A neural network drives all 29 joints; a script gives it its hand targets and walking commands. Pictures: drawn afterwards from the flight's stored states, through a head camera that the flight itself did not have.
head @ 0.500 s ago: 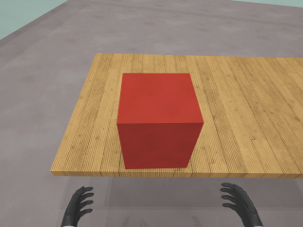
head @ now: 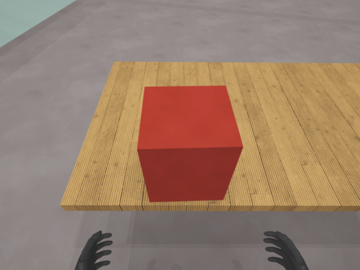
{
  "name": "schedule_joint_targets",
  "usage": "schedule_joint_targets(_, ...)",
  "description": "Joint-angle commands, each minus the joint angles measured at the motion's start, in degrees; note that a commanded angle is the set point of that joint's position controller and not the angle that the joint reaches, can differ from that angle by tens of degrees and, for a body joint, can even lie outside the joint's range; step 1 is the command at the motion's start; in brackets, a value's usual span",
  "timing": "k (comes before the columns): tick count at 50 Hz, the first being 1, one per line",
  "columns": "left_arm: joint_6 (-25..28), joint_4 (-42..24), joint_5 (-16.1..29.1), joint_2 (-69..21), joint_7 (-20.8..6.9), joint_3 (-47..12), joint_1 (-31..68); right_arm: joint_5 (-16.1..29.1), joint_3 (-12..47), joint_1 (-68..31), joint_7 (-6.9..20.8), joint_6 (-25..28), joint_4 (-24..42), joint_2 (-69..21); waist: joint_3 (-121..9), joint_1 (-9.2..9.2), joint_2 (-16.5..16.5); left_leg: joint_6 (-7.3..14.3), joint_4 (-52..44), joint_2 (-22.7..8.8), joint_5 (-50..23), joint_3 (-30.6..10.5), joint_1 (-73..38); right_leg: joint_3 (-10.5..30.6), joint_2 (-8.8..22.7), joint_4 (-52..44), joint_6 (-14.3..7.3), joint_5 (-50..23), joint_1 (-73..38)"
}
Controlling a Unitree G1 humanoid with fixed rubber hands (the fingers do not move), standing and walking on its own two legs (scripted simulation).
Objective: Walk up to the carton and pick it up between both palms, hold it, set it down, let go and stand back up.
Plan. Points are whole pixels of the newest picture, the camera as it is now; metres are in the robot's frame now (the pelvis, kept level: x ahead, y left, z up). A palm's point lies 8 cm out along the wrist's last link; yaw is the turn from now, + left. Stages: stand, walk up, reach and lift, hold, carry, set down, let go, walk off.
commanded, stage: set down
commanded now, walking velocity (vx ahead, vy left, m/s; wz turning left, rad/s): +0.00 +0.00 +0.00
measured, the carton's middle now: (186, 146) +0.43 +0.00 +0.01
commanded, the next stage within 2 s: let go in 0.16 s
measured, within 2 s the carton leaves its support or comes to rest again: neither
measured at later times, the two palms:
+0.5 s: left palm out of the picture +0.16 +0.23 -0.08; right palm out of the picture +0.15 -0.22 -0.07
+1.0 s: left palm out of the picture +0.12 +0.31 -0.10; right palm out of the picture +0.11 -0.24 -0.08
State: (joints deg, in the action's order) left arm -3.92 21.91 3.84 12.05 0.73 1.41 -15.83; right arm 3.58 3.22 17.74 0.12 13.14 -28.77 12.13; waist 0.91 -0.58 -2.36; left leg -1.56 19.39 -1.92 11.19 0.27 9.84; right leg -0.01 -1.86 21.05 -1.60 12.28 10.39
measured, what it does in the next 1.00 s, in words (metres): stands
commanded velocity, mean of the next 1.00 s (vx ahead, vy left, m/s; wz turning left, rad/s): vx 0.00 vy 0.00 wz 0.00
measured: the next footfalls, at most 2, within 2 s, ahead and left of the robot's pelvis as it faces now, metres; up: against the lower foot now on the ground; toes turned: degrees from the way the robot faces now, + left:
none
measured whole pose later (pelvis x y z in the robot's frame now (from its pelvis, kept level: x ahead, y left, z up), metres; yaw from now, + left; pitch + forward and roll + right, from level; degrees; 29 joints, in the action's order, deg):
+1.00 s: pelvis +0.00 +0.02 -0.01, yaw +0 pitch +0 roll -1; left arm -0.2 39.7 1.9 22.1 -0.4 1.4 -12.8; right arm -2.2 3.2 14.5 -0.7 2.8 -38.2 17.6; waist 1.0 -0.6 -1.6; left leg -1.0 27.1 -1.9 15.3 0.3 11.7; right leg 0.0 -1.9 23.7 -1.4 13.7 9.9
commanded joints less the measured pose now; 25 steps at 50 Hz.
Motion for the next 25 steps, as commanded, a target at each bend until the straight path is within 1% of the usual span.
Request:
schedule_joint_targets(1, 1.5, -6.6, -3.0, 6.8, -0.1, 2.7, 5.7, -0.6, -3.7, -5.7, -0.1, 2.6, 0.4, 2.9, -5.9, 1.48, 4.1, -0.2, 0.5, 3.3, -9.3, 3.4, -7.4, 0.0, 2.3, -4.1, 1.3, -14.1, -4.5)
schedule_joint_targets(2, 1.3, -4.5, -3.1, 6.9, -0.4, 2.6, 5.1, -0.8, -3.5, -5.4, -0.3, 2.2, 1.0, 2.1, -4.2, 1.18, 1.7, 0.9, -0.2, 3.2, -7.6, 3.4, -8.4, 0.0, 2.3, -4.7, 1.3, -12.8, -3.0)
schedule_joint_targets(3, 0.9, -4.7, -2.7, 6.7, -0.6, 2.6, 4.9, -1.4, -3.6, -5.7, -0.6, 2.2, 1.7, 2.4, -4.0, 0.2, 0.6, 0.9, -0.1, 3.1, -8.0, 3.4, -8.7, 0.4, 2.7, -4.7, 1.7, -15.5, -2.8)
schedule_joint_targets(4, 0.1, -2.3, -2.8, 7.4, -0.9, 3.2, 5.2, -1.6, -3.0, -6.2, -0.6, 1.7, 0.3, 1.6, -3.4, 0.75, 0.9, 1.3, -0.3, 3.2, -6.7, 3.4, -8.2, 0.4, 2.8, -4.6, 1.4, -12.8, -2.6)
schedule_joint_targets(5, -0.6, 0.5, -4.2, 7.3, -1.4, 2.9, 5.8, -3.0, -3.1, -6.4, -0.9, 0.4, -4.3, 0.6, 0.2, -0.09, 2.4, 0.9, -0.3, 3.3, -4.4, 4.1, -6.5, 0.9, 3.2, -4.9, 1.5, -10.4, -2.4)
schedule_joint_targets(6, -0.5, -1.2, -4.2, 7.4, -1.3, 3.0, 7.4, -2.1, -3.3, -6.7, -0.9, 0.8, -2.1, 1.1, -2.7, 0.65, 3.3, 0.7, -0.3, 3.3, -4.3, 4.0, -6.9, 0.5, 2.7, -4.7, 1.1, -9.0, -3.8)
schedule_joint_targets(7, -0.9, -0.8, -3.4, 7.9, -1.4, 2.6, 8.4, -2.8, -3.3, -6.7, -1.4, 0.2, -3.3, 0.2, -1.5, 0.67, 2.7, 0.7, -0.2, 3.4, -2.9, 4.4, -6.5, 0.8, 3.2, -5.0, 1.5, -7.2, -2.5)
schedule_joint_targets(8, -0.5, -2.0, -2.9, 8.1, -1.2, 1.9, 9.0, -1.6, -3.4, -7.9, -1.2, 1.2, -0.4, 1.2, -3.9, 0.92, 2.6, 0.9, -0.3, 3.1, -3.2, 3.9, -6.9, -0.1, 3.1, -4.4, 1.6, -8.7, -2.8)
schedule_joint_targets(9, -1.1, -2.0, -2.8, 7.6, -1.3, 2.5, 9.0, -2.5, -3.8, -8.9, -1.2, 0.9, -1.0, 1.3, -3.1, 1.17, 2.7, 1.2, -0.8, 3.0, -3.6, 4.4, -8.1, -0.2, 3.0, -4.9, 1.9, -7.1, -1.1)
schedule_joint_targets(10, -1.3, -1.1, -3.2, 7.5, -1.1, 3.1, 7.3, -2.3, -3.4, -7.8, -0.9, 0.3, -3.1, 1.6, -2.9, 1.16, 3.2, 0.8, -0.5, 2.9, -4.9, 4.6, -8.4, -0.2, 2.5, -4.7, 1.3, -9.0, -2.2)
schedule_joint_targets(11, -1.2, -0.8, -2.2, 8.4, -1.5, 2.5, 8.4, -2.0, -3.1, -7.9, -1.3, 0.2, -3.2, 0.5, -3.8, 0.92, 2.0, 1.1, -0.3, 3.3, -4.4, 4.7, -7.5, 0.1, 3.2, -4.5, 1.6, -9.2, -3.7)
schedule_joint_targets(12, -1.8, 0.7, -3.5, 7.1, -1.3, 3.1, 7.2, -2.7, -3.9, -8.2, -1.0, -0.2, -5.9, 1.8, -3.4, 0.3, 2.7, 0.6, 0.0, 2.9, -4.8, 4.4, -7.4, 0.0, 3.0, -3.8, 1.7, -10.7, -3.3)
schedule_joint_targets(13, -1.8, 1.5, -3.4, 7.8, -1.4, 2.8, 7.8, -3.3, -4.7, -9.8, -1.0, 0.1, -5.6, 2.4, -4.2, 0.21, 2.2, 0.8, 0.3, 3.0, -3.3, 4.0, -5.9, -0.3, 3.5, -3.1, 2.1, -10.8, -4.3)
schedule_joint_targets(14, -2.1, 1.3, -4.1, 6.8, -1.6, 2.9, 6.4, -3.6, -3.6, -8.2, -1.0, 0.4, -6.8, 1.2, -3.2, 0.32, 2.8, 0.4, 0.0, 3.0, -4.8, 3.7, -6.3, -0.3, 2.9, -3.1, 1.8, -12.4, -4.6)
schedule_joint_targets(15, -1.5, 0.1, -3.3, 7.0, -1.7, 2.8, 6.9, -2.2, -2.9, -7.9, -1.1, 0.8, -3.3, 1.7, -5.0, 0.64, 1.5, 1.1, 0.4, 3.0, -6.6, 3.6, -8.6, 0.0, 2.9, -3.6, 1.8, -14.0, -3.9)
schedule_joint_targets(16, -2.2, 1.7, -3.6, 7.0, -1.9, 3.0, 7.3, -3.3, -4.0, -8.5, -1.1, 0.7, -5.5, 1.7, -4.4, 0.55, 1.9, 0.9, 0.2, 3.2, -5.6, 3.9, -7.5, -0.1, 2.6, -4.0, 1.8, -12.0, -4.7)
schedule_joint_targets(17, -2.1, 0.0, -3.6, 6.4, -1.8, 3.3, 5.7, -3.0, -4.3, -7.8, -1.0, 1.3, -5.8, 1.8, -4.4, -0.13, 2.1, 0.7, 0.7, 2.7, -8.6, 3.6, -9.0, -0.7, 2.3, -3.5, 1.8, -16.5, -4.2)
schedule_joint_targets(18, -2.1, 1.0, -4.3, 6.4, -2.2, 3.2, 5.8, -2.7, -3.8, -8.0, -0.8, 1.5, -7.4, 2.8, -4.6, 0.31, 2.2, 0.4, 1.2, 3.3, -9.4, 3.7, -8.5, -0.2, 2.4, -3.1, 2.0, -19.1, -5.5)
schedule_joint_targets(19, -2.1, 0.8, -4.7, 6.1, -2.1, 3.3, 6.3, -3.4, -4.0, -8.2, -1.0, 1.2, -8.2, 2.3, -1.6, 0.45, 2.4, 0.2, 0.3, 3.0, -8.3, 3.6, -7.9, -0.7, 1.7, -3.8, 1.6, -14.1, -3.6)
schedule_joint_targets(20, -2.2, -0.6, -4.4, 7.0, -1.8, 3.4, 8.1, -2.3, -3.1, -9.0, -0.9, 1.3, -6.7, 1.6, -4.6, 0.13, 4.6, 0.2, 1.4, 3.4, -8.5, 3.4, -8.4, 0.2, 2.7, -3.4, 1.5, -15.9, -4.1)
schedule_joint_targets(21, -1.8, 0.9, -4.4, 6.6, -1.8, 2.9, 5.6, -3.1, -4.8, -6.8, -0.9, 1.6, -7.9, 2.3, -3.4, 0.48, 1.7, 0.4, 0.6, 3.0, -7.6, 3.6, -8.0, -0.9, 1.8, -3.6, 1.7, -14.2, -3.5)
schedule_joint_targets(22, -1.8, -0.8, -3.5, 7.0, -1.5, 2.7, 7.8, -3.5, -5.0, -9.1, -0.9, 1.6, -6.5, 2.0, -3.1, -0.32, 2.8, 0.4, 1.3, 2.8, -8.6, 3.5, -9.7, -0.8, 1.8, -3.9, 1.4, -13.5, -1.5)
schedule_joint_targets(23, -1.4, -3.0, -3.7, 7.4, -1.3, 3.2, 7.3, -3.1, -4.8, -8.3, -1.0, 2.3, -6.1, 2.1, -6.6, -0.07, 3.2, 0.3, 1.9, 2.9, -9.0, 3.6, -8.9, -0.7, 2.1, -3.0, 1.4, -16.3, -3.9)
schedule_joint_targets(24, -1.5, -2.5, -3.9, 7.6, -1.4, 3.5, 7.8, -3.0, -5.4, -8.3, -0.7, 2.3, -6.8, 2.7, -6.0, -0.11, 1.5, 0.8, 2.1, 3.4, -8.9, 3.5, -8.9, 0.1, 2.6, -3.0, 2.0, -17.9, -4.2)
schedule_joint_targets(25, -1.7, 0.2, -4.7, 6.1, -1.4, 2.8, 6.2, -3.2, -5.3, -8.1, -0.8, 1.8, -10.5, 3.1, -3.9, -0.91, 3.3, 0.0, 1.5, 2.8, -9.0, 3.2, -8.8, -0.6, 1.8, -3.2, 1.4, -16.5, -4.0)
